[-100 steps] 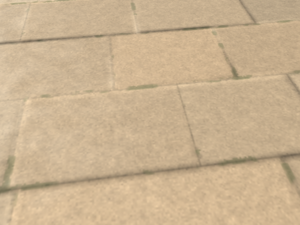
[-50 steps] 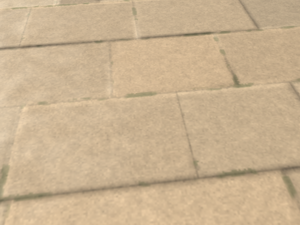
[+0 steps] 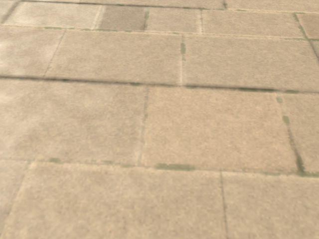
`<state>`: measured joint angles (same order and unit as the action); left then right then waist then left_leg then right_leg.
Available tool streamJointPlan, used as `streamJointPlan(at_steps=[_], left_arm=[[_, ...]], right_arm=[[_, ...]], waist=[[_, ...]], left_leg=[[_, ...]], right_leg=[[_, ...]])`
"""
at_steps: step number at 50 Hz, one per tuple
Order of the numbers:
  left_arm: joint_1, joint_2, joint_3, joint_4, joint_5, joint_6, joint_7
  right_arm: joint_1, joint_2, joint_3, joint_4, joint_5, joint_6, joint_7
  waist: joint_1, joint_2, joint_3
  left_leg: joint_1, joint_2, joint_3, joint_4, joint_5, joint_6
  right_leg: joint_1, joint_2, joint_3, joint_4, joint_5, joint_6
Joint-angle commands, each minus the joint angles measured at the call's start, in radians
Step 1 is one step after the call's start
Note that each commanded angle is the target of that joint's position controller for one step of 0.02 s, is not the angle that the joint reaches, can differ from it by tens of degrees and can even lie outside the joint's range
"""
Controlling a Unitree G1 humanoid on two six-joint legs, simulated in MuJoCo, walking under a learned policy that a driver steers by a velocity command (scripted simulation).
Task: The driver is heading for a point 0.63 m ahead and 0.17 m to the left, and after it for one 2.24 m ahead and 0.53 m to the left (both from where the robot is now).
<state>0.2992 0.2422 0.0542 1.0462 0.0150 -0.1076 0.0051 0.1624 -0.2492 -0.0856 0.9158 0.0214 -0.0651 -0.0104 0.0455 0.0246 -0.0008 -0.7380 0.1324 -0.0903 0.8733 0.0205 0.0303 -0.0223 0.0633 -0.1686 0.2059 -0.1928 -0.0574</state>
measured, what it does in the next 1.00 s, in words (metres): walks ahead, turning left: left foot, then right foot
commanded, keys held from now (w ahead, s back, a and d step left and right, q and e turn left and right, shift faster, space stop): w+q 0.40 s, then w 0.26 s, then no key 0.34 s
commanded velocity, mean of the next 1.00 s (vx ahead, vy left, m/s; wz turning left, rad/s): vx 0.42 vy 0.00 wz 0.33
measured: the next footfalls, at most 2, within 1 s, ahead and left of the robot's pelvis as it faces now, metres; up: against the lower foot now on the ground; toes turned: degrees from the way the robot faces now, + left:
left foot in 0.22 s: +0.29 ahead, +0.16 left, +0.00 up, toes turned +11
right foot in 0.72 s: +0.64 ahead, +0.04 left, +0.00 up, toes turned +17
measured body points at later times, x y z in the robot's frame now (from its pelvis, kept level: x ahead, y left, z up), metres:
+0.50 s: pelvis +0.29 +0.09 +0.00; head +0.32 +0.12 +0.45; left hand +0.40 +0.40 -0.10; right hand +0.42 -0.16 -0.11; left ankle +0.25 +0.15 -0.75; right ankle +0.48 -0.06 -0.68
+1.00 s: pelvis +0.54 +0.10 +0.00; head +0.58 +0.10 +0.45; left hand +0.54 +0.37 -0.13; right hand +0.75 -0.11 -0.13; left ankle +0.54 +0.27 -0.71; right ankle +0.60 +0.03 -0.75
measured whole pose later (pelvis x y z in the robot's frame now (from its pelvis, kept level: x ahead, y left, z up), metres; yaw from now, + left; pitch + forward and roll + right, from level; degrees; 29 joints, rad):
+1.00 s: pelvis +0.54 +0.10 +0.00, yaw +19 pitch +2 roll -1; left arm 0.17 0.23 0.03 0.92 0.02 -0.07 -0.02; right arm 0.18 -0.26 -0.06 0.78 0.00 -0.01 -0.04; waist 0.02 0.04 0.05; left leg -0.50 0.07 -0.07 0.78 -0.28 -0.04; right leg -0.27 0.05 -0.05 0.36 -0.13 -0.07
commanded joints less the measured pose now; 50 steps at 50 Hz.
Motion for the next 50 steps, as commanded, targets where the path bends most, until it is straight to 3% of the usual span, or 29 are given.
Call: streamJointPlan(at_steps=[1, 4, 6, 8, 9, 10, 11, 12, 13, 14, 15, 16, 17, 19, 21, 26, 30, 33, 34, 35, 36, 37, 38, 39, 41, 43, 45, 47, 50], left_arm=[[-0.03, 0.15, 0.023, -0.063, -0.008, -0.01, 0.016], [0.036, 0.165, 0.03, -0.05, -0.016, 0.013, 0.016], [0.045, 0.179, 0.036, -0.054, -0.023, 0.031, 0.017], [0.012, 0.207, 0.045, -0.076, -0.026, 0.045, 0.021], [-0.007, 0.218, 0.049, -0.087, -0.025, 0.054, 0.024], [-0.023, 0.213, 0.045, -0.1, -0.027, 0.061, 0.027], [-0.011, 0.189, 0.033, -0.126, -0.013, 0.054, 0.027], [0.08, 0.024, -0.016, -0.179, 0.01, 0.016, 0.004], [-0.048, 0.121, 0.001, -0.2, -0.037, -0.033, -0.01], [-0.136, 0.156, 0.012, -0.228, -0.068, -0.056, -0.016], [-0.146, 0.149, 0.009, -0.225, -0.055, -0.064, -0.011], [-0.142, 0.156, 0.019, -0.214, -0.031, -0.059, -0.004], [-0.119, 0.162, 0.027, -0.213, -0.025, -0.043, -0.004], [-0.105, 0.141, 0.03, -0.224, -0.014, -0.015, -0.003], [-0.153, 0.118, 0.025, -0.245, -0.002, 0.0, 0.001], [-0.315, 0.075, 0.003, -0.284, -0.009, -0.01, -0.014], [-0.39, 0.112, 0.008, -0.32, -0.02, -0.021, -0.028], [-0.365, 0.14, 0.016, -0.326, -0.02, -0.032, -0.04], [-0.313, 0.157, 0.024, -0.313, -0.013, -0.036, -0.039], [-0.2, 0.182, 0.039, -0.28, -0.001, -0.04, -0.037], [-0.064, 0.226, 0.048, -0.257, 0.019, -0.044, -0.035], [0.054, 0.292, 0.064, -0.236, 0.034, -0.036, -0.032], [0.094, 0.227, 0.051, -0.208, 0.001, -0.022, -0.043], [0.021, 0.181, 0.036, -0.226, -0.023, -0.013, -0.043], [-0.13, 0.116, 0.009, -0.25, -0.012, 0.002, -0.039], [-0.177, 0.091, -0.004, -0.238, 0.005, 0.003, -0.039], [-0.197, 0.107, -0.002, -0.219, 0.015, 0.0, -0.035], [-0.209, 0.137, 0.007, -0.204, 0.009, 0.007, -0.027], [-0.188, 0.152, 0.009, -0.179, 0.0, 0.029, -0.019]], right_arm=[[-0.094, -0.021, 0.008, -0.077, -0.003, -0.011, 0.021], [-0.18, -0.012, 0.021, -0.132, 0.0, -0.01, 0.044], [-0.202, -0.022, 0.021, -0.169, 0.003, -0.008, 0.06], [-0.154, -0.059, 0.006, -0.187, 0.006, -0.005, 0.072], [-0.062, -0.094, -0.012, -0.176, 0.007, -0.002, 0.074], [0.098, -0.15, -0.044, -0.14, 0.01, -0.002, 0.069], [0.264, -0.251, -0.083, -0.107, 0.009, 0.007, 0.046], [0.254, -0.342, -0.093, -0.111, 0.01, 0.001, 0.043], [0.304, -0.252, -0.066, -0.13, -0.006, -0.006, 0.042], [0.261, -0.198, -0.052, -0.127, -0.014, -0.014, 0.039], [0.184, -0.167, -0.042, -0.146, -0.009, -0.018, 0.038], [0.105, -0.134, -0.032, -0.169, -0.01, -0.018, 0.037], [0.064, -0.115, -0.023, -0.188, -0.02, -0.02, 0.034], [0.057, -0.131, -0.025, -0.196, -0.014, -0.022, 0.027], [0.083, -0.162, -0.032, -0.193, -0.008, -0.025, 0.013], [0.161, -0.154, -0.026, -0.163, -0.008, -0.02, -0.002], [0.214, -0.157, -0.025, -0.127, -0.006, -0.02, 0.001], [0.222, -0.17, -0.029, -0.116, -0.009, -0.005, -0.008], [0.2, -0.173, -0.029, -0.12, -0.012, 0.001, -0.011], [0.177, -0.165, -0.023, -0.13, -0.014, 0.007, -0.013], [0.165, -0.137, -0.008, -0.155, -0.026, 0.007, -0.013], [0.307, -0.07, 0.013, -0.149, -0.023, -0.006, -0.01], [0.37, -0.09, 0.014, -0.119, -0.009, -0.013, -0.006], [0.294, -0.166, -0.004, -0.123, 0.008, -0.009, -0.005], [0.148, -0.163, -0.006, -0.159, -0.011, 0.009, -0.012], [0.172, -0.117, -0.004, -0.16, -0.021, 0.035, -0.019], [0.196, -0.067, 0.009, -0.156, -0.02, 0.046, -0.028], [0.175, -0.057, 0.017, -0.158, -0.023, 0.05, -0.033], [0.123, -0.081, 0.013, -0.155, -0.019, 0.062, -0.034]], waist=[[0.004, -0.04, 0.088], [0.037, -0.033, 0.113], [0.03, -0.051, 0.113], [-0.017, -0.096, 0.057], [-0.074, -0.114, -0.006], [-0.16, -0.1, -0.093], [-0.218, 0.014, -0.203], [-0.094, 0.249, -0.305], [-0.171, 0.137, -0.374], [-0.176, 0.105, -0.238], [-0.132, 0.01, -0.166], [-0.087, -0.026, -0.109], [-0.049, -0.01, -0.091], [-0.02, -0.011, -0.062], [-0.024, -0.007, -0.032], [-0.103, 0.051, 0.001], [-0.13, 0.065, 0.037], [-0.102, 0.083, 0.035], [-0.07, 0.091, 0.014], [-0.011, 0.082, -0.063], [0.042, 0.036, -0.204], [0.023, -0.199, -0.366], [0.026, -0.294, -0.457], [0.032, -0.18, -0.307], [-0.012, -0.048, -0.11], [-0.07, -0.087, -0.082], [-0.091, -0.131, -0.095], [-0.091, -0.135, -0.134], [-0.067, -0.121, -0.147]], left_leg=[[0.024, 0.001, 0.055, -0.127, 0.094, -0.003], [-0.032, -0.011, 0.092, -0.211, 0.021, 0.012], [-0.029, -0.03, 0.125, -0.241, -0.083, 0.035], [0.099, -0.091, 0.187, -0.251, -0.188, 0.071], [0.232, -0.137, 0.216, -0.255, -0.218, 0.096], [0.461, -0.189, 0.223, -0.316, -0.164, 0.132], [0.784, -0.062, -0.008, -0.339, -0.172, 0.199], [1.117, 0.184, -0.598, -0.448, -0.321, 0.394], [1.175, 0.212, -0.732, -0.576, -0.345, 0.388], [1.098, 0.18, -0.567, -0.575, -0.238, 0.333], [0.946, 0.137, -0.436, -0.571, -0.134, 0.3], [0.789, 0.099, -0.335, -0.586, -0.027, 0.278], [0.689, 0.076, -0.288, -0.609, 0.035, 0.271], [0.593, 0.052, -0.241, -0.643, 0.096, 0.275], [0.545, 0.032, -0.18, -0.665, 0.143, 0.271], [0.506, -0.036, -0.072, -0.67, 0.028, 0.191], [0.641, 0.033, -0.138, -0.623, -0.016, 0.183], [0.759, 0.084, -0.176, -0.553, 0.114, 0.164], [0.776, 0.064, -0.161, -0.48, 0.293, 0.144], [0.769, 0.008, -0.123, -0.342, 0.463, 0.115], [0.65, -0.053, -0.086, -0.126, 0.36, 0.072], [0.302, -0.206, -0.025, 0.282, -0.153, -0.016], [0.165, -0.264, -0.107, 0.441, -0.677, -0.036], [0.093, -0.203, -0.132, 0.503, -0.643, -0.037], [0.108, -0.112, -0.037, 0.391, -0.533, -0.047], [0.253, -0.063, -0.011, 0.245, -0.464, -0.053], [0.333, -0.061, 0.017, 0.094, -0.415, -0.071], [0.396, -0.06, 0.031, -0.045, -0.325, -0.078], [0.447, -0.065, 0.041, -0.163, -0.22, -0.08]], right_leg=[[-0.074, -0.296, 0.07, -0.132, 0.154, -0.12], [0.07, -0.334, 0.038, -0.076, 0.212, -0.113], [0.138, -0.36, 0.019, -0.013, 0.316, -0.1], [0.157, -0.365, -0.018, 0.12, 0.661, -0.074], [0.143, -0.355, -0.04, 0.263, 0.833, -0.059], [0.069, -0.316, -0.069, 0.478, 0.866, -0.025], [-0.187, -0.275, -0.076, 0.799, 0.582, 0.024], [-0.641, -0.049, 0.043, 1.135, -0.344, 0.083], [-0.763, -0.045, 0.247, 1.222, -0.379, 0.056], [-0.847, -0.095, 0.252, 1.203, -0.287, 0.027], [-0.804, -0.143, 0.251, 1.121, -0.203, 0.016], [-0.723, -0.173, 0.247, 1.029, -0.159, 0.024], [-0.645, -0.194, 0.256, 0.982, -0.136, 0.032], [-0.599, -0.193, 0.24, 0.89, -0.115, 0.064], [-0.613, -0.18, 0.218, 0.768, -0.023, 0.097], [-0.515, -0.121, 0.174, 0.396, 0.34, 0.096], [-0.564, -0.115, 0.196, 0.306, 0.312, 0.055], [-0.564, -0.105, 0.193, 0.276, 0.18, 0.012], [-0.492, -0.08, 0.17, 0.253, 0.151, -0.007], [-0.331, -0.056, 0.142, 0.225, 0.23, -0.034], [-0.067, -0.17, 0.239, 0.292, 0.493, -0.089], [0.335, -0.417, 0.571, 0.324, 0.717, -0.264], [0.409, -0.496, 0.8, 0.229, 0.686, -0.328], [0.285, -0.463, 0.684, 0.214, 0.57, -0.278], [-0.015, -0.371, 0.466, 0.161, 0.596, -0.212], [-0.183, -0.308, 0.368, 0.11, 0.643, -0.183], [-0.237, -0.276, 0.288, 0.09, 0.755, -0.189], [-0.233, -0.267, 0.244, 0.09, 0.779, -0.183], [-0.214, -0.267, 0.239, 0.075, 0.594, -0.168]])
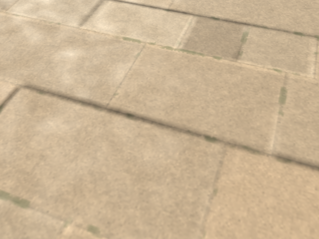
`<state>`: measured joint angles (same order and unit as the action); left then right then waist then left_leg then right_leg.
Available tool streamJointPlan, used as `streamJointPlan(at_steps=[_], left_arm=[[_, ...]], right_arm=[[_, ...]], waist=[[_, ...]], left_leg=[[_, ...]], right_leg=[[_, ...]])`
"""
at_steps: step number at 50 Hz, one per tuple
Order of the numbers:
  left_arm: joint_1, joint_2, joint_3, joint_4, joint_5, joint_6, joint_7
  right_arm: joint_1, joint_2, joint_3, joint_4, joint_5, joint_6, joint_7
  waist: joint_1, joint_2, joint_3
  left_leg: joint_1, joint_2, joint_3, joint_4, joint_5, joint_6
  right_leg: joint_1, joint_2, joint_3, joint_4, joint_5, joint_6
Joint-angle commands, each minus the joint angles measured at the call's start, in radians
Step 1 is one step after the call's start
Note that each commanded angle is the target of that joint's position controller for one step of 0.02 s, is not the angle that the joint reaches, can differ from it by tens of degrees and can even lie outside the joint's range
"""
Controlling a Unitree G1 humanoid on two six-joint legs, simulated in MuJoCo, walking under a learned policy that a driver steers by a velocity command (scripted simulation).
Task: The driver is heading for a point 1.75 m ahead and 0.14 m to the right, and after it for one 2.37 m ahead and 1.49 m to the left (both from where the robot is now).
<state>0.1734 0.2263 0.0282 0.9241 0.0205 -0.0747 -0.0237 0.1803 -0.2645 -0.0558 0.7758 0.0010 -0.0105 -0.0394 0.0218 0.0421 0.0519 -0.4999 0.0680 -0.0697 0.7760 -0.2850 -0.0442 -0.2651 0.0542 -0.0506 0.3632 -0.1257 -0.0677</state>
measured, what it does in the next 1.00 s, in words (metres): steps on the spot: left foot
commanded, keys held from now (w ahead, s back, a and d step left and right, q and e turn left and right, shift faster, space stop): no key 1.00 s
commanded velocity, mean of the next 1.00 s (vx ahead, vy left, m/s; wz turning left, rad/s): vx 0.03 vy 0.00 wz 0.01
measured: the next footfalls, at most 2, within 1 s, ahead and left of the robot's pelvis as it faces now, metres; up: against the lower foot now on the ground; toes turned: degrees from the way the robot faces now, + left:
left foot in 0.12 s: +0.12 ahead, +0.16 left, +0.00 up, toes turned -1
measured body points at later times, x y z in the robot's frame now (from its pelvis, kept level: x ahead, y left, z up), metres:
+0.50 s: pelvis +0.07 +0.03 -0.01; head +0.08 +0.03 +0.44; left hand +0.15 +0.29 -0.15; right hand +0.17 -0.23 -0.14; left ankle +0.08 +0.16 -0.74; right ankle +0.04 -0.08 -0.74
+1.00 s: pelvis +0.06 +0.03 -0.01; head +0.06 +0.03 +0.44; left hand +0.10 +0.28 -0.16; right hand +0.12 -0.23 -0.15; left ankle +0.08 +0.16 -0.74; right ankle +0.04 -0.08 -0.74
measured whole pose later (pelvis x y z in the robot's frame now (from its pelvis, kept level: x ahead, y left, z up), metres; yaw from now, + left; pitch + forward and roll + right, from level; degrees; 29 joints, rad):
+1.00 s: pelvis +0.06 +0.03 -0.01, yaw +0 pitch -2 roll +0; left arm 0.20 0.22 0.01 1.09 0.01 0.00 0.03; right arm 0.17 -0.22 -0.05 1.08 0.00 0.01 -0.04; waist 0.01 0.00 0.04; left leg -0.22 0.02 -0.02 0.49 -0.24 -0.02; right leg -0.17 0.00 -0.03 0.49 -0.30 -0.01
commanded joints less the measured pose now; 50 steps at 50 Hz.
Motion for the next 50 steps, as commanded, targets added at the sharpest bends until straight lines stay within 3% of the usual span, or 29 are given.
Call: streamJointPlan(at_steps=[1, 3, 5, 6, 7, 8, 9, 10, 14, 19, 28, 50], left_arm=[[-0.058, 0.166, 0.033, -0.049, -0.006, 0.003, 0.01], [-0.063, 0.156, 0.026, -0.041, -0.011, 0.017, 0.012], [-0.042, 0.126, 0.013, -0.028, -0.02, 0.024, 0.012], [-0.014, 0.105, 0.005, -0.022, -0.009, 0.022, 0.012], [0.054, 0.104, 0.008, -0.012, 0.002, 0.017, 0.007], [0.063, 0.087, 0.004, -0.006, -0.002, 0.021, 0.009], [0.012, 0.107, 0.005, -0.007, -0.006, 0.028, 0.013], [-0.013, 0.109, 0.006, -0.01, -0.009, 0.036, 0.018], [-0.01, 0.12, 0.009, 0.004, -0.008, 0.053, 0.028], [-0.019, 0.122, 0.011, 0.03, -0.017, 0.061, 0.032], [-0.015, 0.125, 0.012, 0.078, -0.018, 0.074, 0.043], [0.058, 0.095, -0.001, 0.142, -0.015, 0.065, 0.055]], right_arm=[[0.085, -0.072, -0.019, -0.016, 0.001, 0.012, -0.005], [0.055, -0.072, -0.021, -0.017, -0.002, 0.017, -0.005], [0.042, -0.078, -0.023, -0.015, -0.017, 0.013, -0.006], [0.039, -0.11, -0.028, -0.022, -0.023, 0.011, -0.01], [0.024, -0.164, -0.038, -0.026, -0.016, 0.013, -0.014], [0.011, -0.141, -0.038, -0.008, -0.006, 0.016, -0.008], [0.002, -0.097, -0.032, -0.008, -0.008, 0.014, 0.0], [-0.003, -0.081, -0.027, -0.003, -0.015, 0.009, 0.004], [0.009, -0.086, -0.027, 0.028, -0.009, -0.014, 0.008], [0.0, -0.088, -0.026, 0.061, -0.005, -0.013, 0.005], [-0.017, -0.078, -0.022, 0.129, -0.004, -0.002, 0.001], [0.0, -0.055, -0.004, 0.281, -0.005, 0.01, -0.008]], waist=[[-0.036, -0.135, -0.184], [-0.036, -0.13, -0.142], [-0.045, -0.105, -0.105], [-0.03, -0.065, -0.108], [0.028, 0.025, -0.112], [0.034, 0.084, -0.117], [0.001, 0.054, -0.081], [-0.004, 0.041, -0.07], [-0.005, 0.025, -0.092], [-0.007, -0.011, -0.106], [-0.008, -0.041, -0.08], [-0.017, -0.043, -0.014]], left_leg=[[0.219, -0.002, 0.02, -0.099, 0.091, -0.003], [0.254, -0.008, 0.029, -0.201, 0.109, 0.01], [0.336, -0.004, 0.023, -0.361, 0.226, 0.036], [0.389, 0.053, -0.035, -0.365, 0.353, 0.055], [0.428, 0.095, -0.066, -0.323, 0.426, 0.087], [0.364, 0.071, -0.053, -0.322, 0.256, 0.101], [0.307, 0.037, -0.039, -0.338, 0.174, 0.085], [0.29, 0.027, -0.031, -0.342, 0.187, 0.069], [0.323, 0.011, -0.011, -0.301, 0.344, 0.063], [0.341, 0.004, -0.003, -0.28, 0.403, 0.07], [0.341, -0.014, 0.016, -0.291, 0.35, 0.069], [0.317, -0.035, 0.04, -0.352, 0.176, 0.048]], right_leg=[[0.025, -0.258, 0.13, -0.088, 0.425, -0.153], [0.006, -0.249, 0.148, -0.083, 0.218, -0.135], [-0.022, -0.204, 0.154, -0.055, 0.014, -0.072], [-0.049, -0.171, 0.145, -0.022, -0.071, -0.029], [-0.092, -0.104, 0.104, 0.003, -0.168, 0.004], [-0.046, -0.069, 0.055, 0.001, -0.176, 0.026], [-0.019, -0.067, 0.043, 0.021, -0.152, 0.036], [-0.014, -0.072, 0.043, 0.034, -0.123, 0.035], [0.022, -0.088, 0.055, 0.067, 0.007, 0.029], [0.051, -0.093, 0.054, 0.091, 0.078, 0.035], [0.059, -0.097, 0.057, 0.083, 0.062, 0.041], [0.02, -0.094, 0.063, 0.011, -0.093, 0.041]])
Velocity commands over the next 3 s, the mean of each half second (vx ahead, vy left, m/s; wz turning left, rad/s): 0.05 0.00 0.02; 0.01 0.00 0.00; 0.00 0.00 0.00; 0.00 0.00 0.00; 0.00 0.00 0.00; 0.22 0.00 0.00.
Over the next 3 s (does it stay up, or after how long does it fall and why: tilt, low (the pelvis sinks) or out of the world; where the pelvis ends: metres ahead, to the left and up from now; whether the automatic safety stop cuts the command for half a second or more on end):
stays up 0.16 0.08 0.00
